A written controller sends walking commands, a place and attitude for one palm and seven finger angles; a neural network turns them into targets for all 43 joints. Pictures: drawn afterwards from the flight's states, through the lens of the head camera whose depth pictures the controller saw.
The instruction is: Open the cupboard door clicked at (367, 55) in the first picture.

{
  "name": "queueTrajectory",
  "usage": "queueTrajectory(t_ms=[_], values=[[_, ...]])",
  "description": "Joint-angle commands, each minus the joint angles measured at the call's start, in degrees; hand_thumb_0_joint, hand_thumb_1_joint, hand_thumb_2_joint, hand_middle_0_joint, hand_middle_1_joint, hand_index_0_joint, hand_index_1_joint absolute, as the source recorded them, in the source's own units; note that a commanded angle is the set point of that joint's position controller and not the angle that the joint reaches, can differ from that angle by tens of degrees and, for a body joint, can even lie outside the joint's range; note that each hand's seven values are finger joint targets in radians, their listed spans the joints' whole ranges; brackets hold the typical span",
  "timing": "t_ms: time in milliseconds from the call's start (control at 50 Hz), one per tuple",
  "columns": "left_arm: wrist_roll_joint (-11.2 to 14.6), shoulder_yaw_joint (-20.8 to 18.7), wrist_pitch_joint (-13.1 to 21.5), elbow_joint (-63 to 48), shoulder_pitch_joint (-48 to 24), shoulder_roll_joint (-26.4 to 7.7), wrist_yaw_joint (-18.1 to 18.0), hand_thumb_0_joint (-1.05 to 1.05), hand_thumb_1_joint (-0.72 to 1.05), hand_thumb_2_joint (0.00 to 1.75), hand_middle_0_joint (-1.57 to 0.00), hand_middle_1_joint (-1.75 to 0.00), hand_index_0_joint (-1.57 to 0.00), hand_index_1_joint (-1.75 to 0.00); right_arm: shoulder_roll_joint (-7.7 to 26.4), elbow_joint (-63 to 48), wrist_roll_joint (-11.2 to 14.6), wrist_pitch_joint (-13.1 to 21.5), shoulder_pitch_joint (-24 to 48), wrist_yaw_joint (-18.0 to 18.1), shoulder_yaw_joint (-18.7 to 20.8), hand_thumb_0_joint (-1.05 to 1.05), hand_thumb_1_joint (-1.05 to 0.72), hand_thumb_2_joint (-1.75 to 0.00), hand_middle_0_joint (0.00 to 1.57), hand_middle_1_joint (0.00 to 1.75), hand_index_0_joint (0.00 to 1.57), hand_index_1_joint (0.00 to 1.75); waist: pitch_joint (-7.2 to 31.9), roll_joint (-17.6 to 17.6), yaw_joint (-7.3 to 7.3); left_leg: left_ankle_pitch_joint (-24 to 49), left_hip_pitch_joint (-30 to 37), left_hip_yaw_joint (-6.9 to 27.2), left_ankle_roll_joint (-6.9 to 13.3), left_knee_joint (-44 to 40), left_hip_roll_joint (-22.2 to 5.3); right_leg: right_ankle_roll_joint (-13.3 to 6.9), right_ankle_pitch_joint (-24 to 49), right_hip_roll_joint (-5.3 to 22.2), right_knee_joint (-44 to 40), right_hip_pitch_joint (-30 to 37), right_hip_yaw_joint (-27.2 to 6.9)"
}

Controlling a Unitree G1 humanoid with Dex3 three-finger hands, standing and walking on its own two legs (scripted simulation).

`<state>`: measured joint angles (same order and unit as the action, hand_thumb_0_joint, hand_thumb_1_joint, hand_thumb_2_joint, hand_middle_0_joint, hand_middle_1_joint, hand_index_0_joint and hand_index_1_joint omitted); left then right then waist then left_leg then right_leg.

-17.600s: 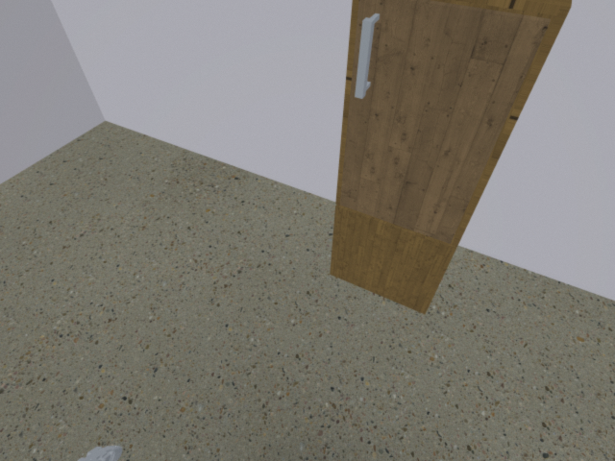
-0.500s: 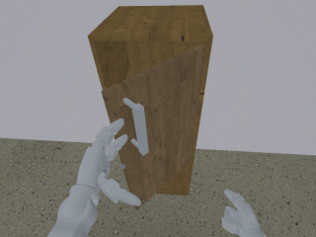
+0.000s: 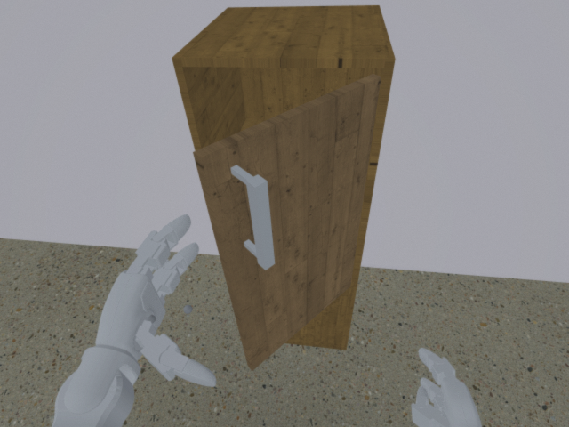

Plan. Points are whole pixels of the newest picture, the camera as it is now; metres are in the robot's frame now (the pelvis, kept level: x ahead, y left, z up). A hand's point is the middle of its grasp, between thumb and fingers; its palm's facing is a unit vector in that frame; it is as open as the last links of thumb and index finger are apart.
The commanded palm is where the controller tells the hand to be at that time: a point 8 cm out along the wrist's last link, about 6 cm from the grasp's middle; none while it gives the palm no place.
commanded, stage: draw the hand back to the body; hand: left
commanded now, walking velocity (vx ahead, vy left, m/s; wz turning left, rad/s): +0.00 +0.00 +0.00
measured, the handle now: (253, 219) +0.36 +0.08 +0.15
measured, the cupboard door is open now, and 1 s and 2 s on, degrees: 49 49 49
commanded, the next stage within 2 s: step back with the hand held close in 1.40 s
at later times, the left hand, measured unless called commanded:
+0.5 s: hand (117, 311) +0.20 +0.21 +0.15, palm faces +0.21 -0.95 -0.25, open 15.1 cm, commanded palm +0.16 +0.26 +0.16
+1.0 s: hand (66, 281) +0.23 +0.29 +0.15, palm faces +0.39 -0.84 -0.39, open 9.3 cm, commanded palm +0.18 +0.33 +0.18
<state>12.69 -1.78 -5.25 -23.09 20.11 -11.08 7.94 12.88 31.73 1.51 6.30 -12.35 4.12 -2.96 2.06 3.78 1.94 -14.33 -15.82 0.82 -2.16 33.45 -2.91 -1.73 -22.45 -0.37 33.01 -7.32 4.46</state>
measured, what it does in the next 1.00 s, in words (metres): stands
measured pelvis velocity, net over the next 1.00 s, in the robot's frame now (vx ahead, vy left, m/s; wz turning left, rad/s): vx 0.02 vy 0.03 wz -0.05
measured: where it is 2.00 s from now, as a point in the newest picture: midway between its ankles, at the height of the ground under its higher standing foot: outside the picture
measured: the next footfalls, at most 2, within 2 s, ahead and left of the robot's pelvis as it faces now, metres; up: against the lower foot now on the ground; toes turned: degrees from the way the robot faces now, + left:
none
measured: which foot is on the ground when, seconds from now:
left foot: down 0.00-1.00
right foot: down 0.00-1.00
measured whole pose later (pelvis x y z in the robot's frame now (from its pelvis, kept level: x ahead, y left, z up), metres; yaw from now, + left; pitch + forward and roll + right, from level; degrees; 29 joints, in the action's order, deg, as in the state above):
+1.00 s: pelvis +0.02 +0.03 +0.02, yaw -3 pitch -4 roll +0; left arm 3.4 -17.6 4.2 -20.8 25.6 -19.5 -6.8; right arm 12.4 36.4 -0.6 4.1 -10.4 5.0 -1.3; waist -1.9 2.2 3.6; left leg -11.9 -8.1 -3.2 0.1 23.7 -1.4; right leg 0.9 -16.6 1.3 19.7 0.6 0.9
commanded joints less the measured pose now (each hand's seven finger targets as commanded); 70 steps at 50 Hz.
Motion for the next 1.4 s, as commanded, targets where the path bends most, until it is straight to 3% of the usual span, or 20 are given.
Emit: queueTrajectory(t_ms=[0,200,240,300,320,360,380,460,480,500,560,640,780,900,940,1000,1100,1140,1180,1380], values=[[1.85,-6.15,3.38,-12.60,-8.07,-5.47,0.47,0.00,-0.50,0.30,-0.15,-0.30,-0.15,-0.30,4.61,-10.49,0.38,4.62,10.46,0.36,1.60,0.00,-0.90,-0.90,0.20,0.30,0.20,0.30,3.37,-5.13,0.99,7.09,8.34,-1.28,3.81,-2.95,3.37,2.18,15.44,0.11,-9.14,-8.57,-2.07],[3.10,-8.83,2.54,-14.86,-7.68,-7.57,2.38,0.00,-0.50,0.30,-0.15,-0.30,-0.15,-0.30,5.18,-9.98,0.81,6.72,9.95,0.67,1.58,0.00,-0.90,-0.90,0.20,0.30,0.20,0.30,2.70,-2.21,1.04,6.22,9.34,-1.25,3.70,-4.33,3.31,1.98,13.32,-0.52,-9.72,-9.45,-0.97],[3.65,-10.46,2.49,-14.46,-8.10,-8.68,2.68,0.00,-0.43,0.33,-0.15,-0.30,-0.15,-0.30,5.50,-9.65,0.88,7.02,9.76,1.00,1.73,0.00,-0.90,-0.90,0.20,0.30,0.20,0.30,2.64,-3.63,0.91,6.01,9.44,-0.95,3.66,-4.49,3.24,2.00,12.93,-0.80,-9.90,-9.51,-0.80],[3.87,-10.51,2.55,-14.97,-7.34,-8.69,3.53,0.00,-0.32,0.37,-0.16,-0.30,-0.16,-0.30,5.55,-9.52,1.00,7.46,9.74,1.02,1.55,0.00,-0.90,-0.90,0.20,0.30,0.20,0.30,2.77,-1.50,1.10,6.24,9.62,-0.93,3.55,-4.80,3.31,1.83,13.30,-0.81,-9.59,-9.20,-0.40],[-3.80,-9.67,7.44,-20.63,-10.17,-13.57,-4.07,0.00,-0.29,0.39,-0.16,-0.30,-0.16,-0.30,4.54,-9.29,-0.39,7.22,11.18,1.83,1.03,0.00,-0.90,-0.90,0.20,0.30,0.20,0.30,-1.50,-2.14,1.51,5.06,9.54,-1.32,3.58,-6.27,3.43,1.67,11.48,-0.14,-14.16,-9.99,-2.57],[-5.94,-8.06,9.17,-14.03,-1.63,-9.09,-8.78,0.00,-0.22,0.42,-0.16,-0.30,-0.16,-0.30,4.33,-7.59,-1.47,6.39,9.93,2.02,1.09,0.00,-0.90,-0.90,0.20,0.30,0.20,0.30,-3.93,-4.21,0.98,4.08,10.89,-1.68,3.48,-7.45,2.80,1.60,8.98,0.17,-15.74,-10.56,-2.28],[-6.69,-8.98,10.09,-14.42,-1.18,-10.32,-10.06,0.00,-0.18,0.43,-0.16,-0.30,-0.16,-0.30,4.75,-7.22,-1.60,5.95,9.95,1.87,1.52,0.00,-0.90,-0.90,0.20,0.30,0.20,0.30,-3.21,-5.02,1.13,4.55,11.51,-1.82,3.52,-7.94,2.54,1.55,9.18,0.10,-16.48,-9.36,-2.46],[-8.75,-10.54,12.70,-14.01,-2.95,-11.44,-13.01,0.00,-0.05,0.50,-0.17,-0.30,-0.17,-0.30,4.56,-6.27,-2.27,4.41,10.05,1.78,1.83,0.00,-0.90,-0.90,0.20,0.30,0.20,0.30,-1.25,-1.12,0.90,5.63,14.06,-2.31,3.35,-10.29,2.31,1.34,9.51,0.21,-17.15,-6.12,-2.57],[-9.17,-11.77,13.00,-12.68,-2.67,-12.88,-13.59,0.00,-0.01,0.51,-0.17,-0.30,-0.17,-0.30,4.79,-5.70,-2.38,4.22,10.26,1.90,2.11,0.00,-0.90,-0.90,0.20,0.30,0.20,0.30,-1.29,-2.70,1.01,5.84,14.58,-2.54,3.45,-10.60,2.11,1.43,9.68,0.11,-17.89,-5.65,-2.65],[-9.21,-11.18,13.33,-12.38,-2.64,-11.65,-13.76,0.00,0.02,0.52,-0.17,-0.30,-0.17,-0.30,4.55,-5.78,-2.34,3.83,10.46,1.90,2.13,0.00,-0.90,-0.90,0.20,0.30,0.20,0.30,-1.44,-1.61,0.88,5.76,14.80,-2.59,3.40,-11.20,2.00,1.44,9.50,0.21,-17.77,-5.21,-2.58],[-9.64,-12.80,14.18,-13.09,-2.57,-12.88,-14.53,0.00,0.13,0.57,-0.17,-0.30,-0.17,-0.30,4.82,-5.32,-2.49,3.31,10.44,1.83,2.54,0.00,-0.90,-0.90,0.20,0.30,0.20,0.30,0.74,-0.32,1.16,8.43,16.15,-2.48,3.35,-11.73,1.94,1.13,12.54,0.06,-17.26,-3.07,-2.49],[-9.74,-14.29,14.47,-13.57,-1.53,-13.70,-14.96,0.00,0.27,0.63,-0.18,-0.30,-0.18,-0.30,5.19,-5.04,-2.44,2.70,10.55,1.57,2.84,0.00,-0.90,-0.90,0.20,0.30,0.20,0.30,2.26,-0.16,1.38,10.98,16.75,-2.14,3.14,-12.18,1.73,1.05,15.19,-0.14,-16.49,-1.13,-2.23],[-9.40,-19.12,13.87,-10.27,1.47,-16.41,-15.30,0.00,0.51,0.74,-0.19,-0.30,-0.19,-0.30,5.65,-4.70,-2.20,1.33,10.08,1.30,3.46,0.00,-0.90,-0.90,0.20,0.30,0.20,0.30,0.96,-2.05,1.95,13.68,15.52,-2.50,3.01,-12.22,1.56,1.06,18.29,-0.34,-16.41,-0.01,-2.07],[-9.07,-21.95,13.70,-10.28,0.67,-17.83,-15.48,0.00,0.73,0.82,-0.19,-0.30,-0.19,-0.30,5.64,-4.70,-1.99,0.81,9.66,1.24,3.79,0.00,-0.90,-0.90,0.20,0.30,0.20,0.30,1.36,0.28,1.86,15.79,15.80,-2.64,2.89,-12.01,1.45,1.04,20.06,-0.27,-16.01,0.21,-2.11],[-9.13,-23.29,13.76,-11.38,0.49,-18.83,-15.66,0.00,0.80,0.86,-0.20,-0.30,-0.20,-0.30,5.80,-4.64,-1.98,0.90,9.16,1.13,4.04,0.00,-0.90,-0.90,0.20,0.30,0.20,0.30,3.37,1.60,1.93,18.54,16.84,-2.64,2.85,-11.50,1.37,0.94,22.16,-0.33,-15.40,0.88,-2.13],[-8.73,-24.33,13.17,-8.90,1.42,-18.90,-15.64,0.00,0.90,0.90,-0.20,-0.30,-0.20,-0.30,5.85,-4.49,-1.80,0.52,9.22,1.07,4.13,0.00,-0.90,-0.90,0.20,0.30,0.20,0.30,1.52,-0.78,1.82,18.43,15.99,-2.90,2.87,-11.60,1.32,1.17,22.82,-0.40,-15.83,0.44,-1.97],[-8.96,-22.35,12.83,-8.89,0.24,-17.60,-15.48,0.00,0.90,0.90,-0.20,-0.30,-0.20,-0.30,6.20,-4.41,-1.89,0.58,9.11,0.96,4.37,0.00,-0.90,-0.90,0.20,0.30,0.20,0.30,2.08,-0.55,1.42,18.61,16.60,-3.29,3.23,-11.31,1.57,1.42,23.68,-0.22,-16.03,0.14,-2.15],[-9.05,-22.99,12.87,-9.48,0.10,-18.30,-15.57,0.00,0.90,0.90,-0.20,-0.30,-0.20,-0.30,6.24,-4.53,-1.94,0.52,9.16,0.99,4.50,0.00,-0.90,-0.90,0.20,0.30,0.20,0.30,3.17,-1.89,1.70,19.55,16.85,-3.30,3.34,-10.99,1.68,1.42,24.77,-0.34,-15.78,0.64,-2.15],[-9.15,-23.78,12.89,-9.66,0.28,-19.30,-15.61,0.00,0.90,0.90,-0.20,-0.30,-0.20,-0.30,6.25,-4.47,-1.92,0.49,9.46,1.07,4.52,0.00,-0.90,-0.90,0.20,0.30,0.20,0.30,3.27,-0.54,1.95,19.81,16.88,-3.62,3.34,-10.75,1.78,1.38,25.51,-0.22,-16.01,0.87,-2.31],[-8.74,-23.84,12.92,-8.22,0.55,-18.76,-15.38,0.00,0.90,0.90,-0.20,-0.30,-0.20,-0.30,5.75,-4.33,-1.80,0.12,9.85,1.27,4.42,0.00,-0.90,-0.90,0.20,0.30,0.20,0.30,0.86,-1.31,1.77,17.35,16.06,-4.15,3.38,-10.86,1.91,1.66,24.64,-0.12,-17.07,-0.12,-2.50]])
